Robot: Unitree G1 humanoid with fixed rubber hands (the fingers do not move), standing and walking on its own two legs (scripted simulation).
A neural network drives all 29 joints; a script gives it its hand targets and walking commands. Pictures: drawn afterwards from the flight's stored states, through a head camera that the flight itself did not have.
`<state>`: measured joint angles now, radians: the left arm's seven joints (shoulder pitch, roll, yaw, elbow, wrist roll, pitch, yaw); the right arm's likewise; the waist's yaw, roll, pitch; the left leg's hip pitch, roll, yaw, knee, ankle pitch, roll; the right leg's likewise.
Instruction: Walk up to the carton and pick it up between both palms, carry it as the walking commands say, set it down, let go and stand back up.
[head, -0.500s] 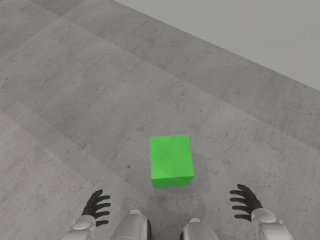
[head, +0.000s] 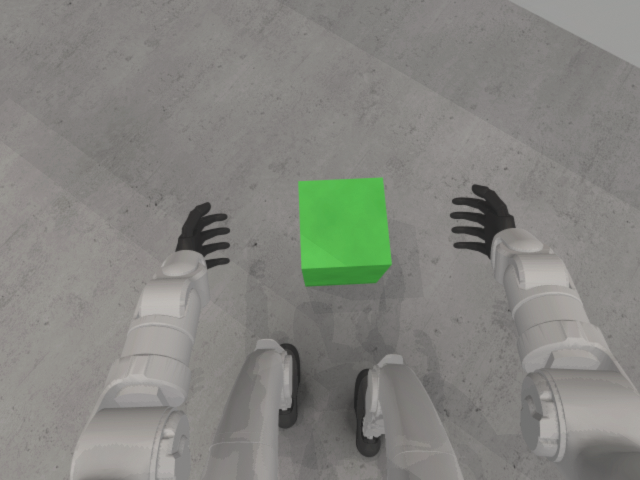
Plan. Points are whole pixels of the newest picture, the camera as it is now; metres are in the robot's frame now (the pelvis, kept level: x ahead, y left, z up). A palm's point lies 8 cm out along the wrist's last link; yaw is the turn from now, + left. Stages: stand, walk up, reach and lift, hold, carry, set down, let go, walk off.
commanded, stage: reach and lift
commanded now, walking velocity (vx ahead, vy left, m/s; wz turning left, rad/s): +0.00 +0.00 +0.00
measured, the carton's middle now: (340, 236) +0.53 -0.01 -0.56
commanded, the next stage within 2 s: none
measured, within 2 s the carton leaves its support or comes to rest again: neither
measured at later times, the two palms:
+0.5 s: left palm (219, 173) +0.49 +0.19 -0.13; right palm (473, 156) +0.54 -0.19 -0.12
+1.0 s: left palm (235, 183) +0.51 +0.19 -0.21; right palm (450, 173) +0.55 -0.19 -0.21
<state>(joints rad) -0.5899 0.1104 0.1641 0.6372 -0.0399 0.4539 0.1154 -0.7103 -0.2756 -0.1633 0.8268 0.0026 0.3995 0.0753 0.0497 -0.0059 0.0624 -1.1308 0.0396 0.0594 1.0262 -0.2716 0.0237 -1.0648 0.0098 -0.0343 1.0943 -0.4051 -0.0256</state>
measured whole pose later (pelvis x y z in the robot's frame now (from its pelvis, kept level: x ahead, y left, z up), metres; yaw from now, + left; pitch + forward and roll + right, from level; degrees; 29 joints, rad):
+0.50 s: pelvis +0.02 +0.00 -0.02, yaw -1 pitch +43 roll +0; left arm -0.99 0.13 0.31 0.82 -0.02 0.14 0.14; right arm -1.13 -0.33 -0.23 1.02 0.04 0.11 0.04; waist 0.05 -0.01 -0.07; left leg -1.53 0.04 0.06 1.03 -0.25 0.02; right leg -1.47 0.02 -0.02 1.10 -0.38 -0.02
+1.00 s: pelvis +0.00 +0.00 -0.09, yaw -1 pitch +51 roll +1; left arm -1.17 0.16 0.40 0.92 0.05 0.13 0.09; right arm -1.28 -0.32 -0.29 1.06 -0.05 0.12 0.01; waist 0.06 -0.02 -0.09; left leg -1.86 0.05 0.06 1.29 -0.32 0.01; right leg -1.81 0.03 0.00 1.39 -0.45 -0.02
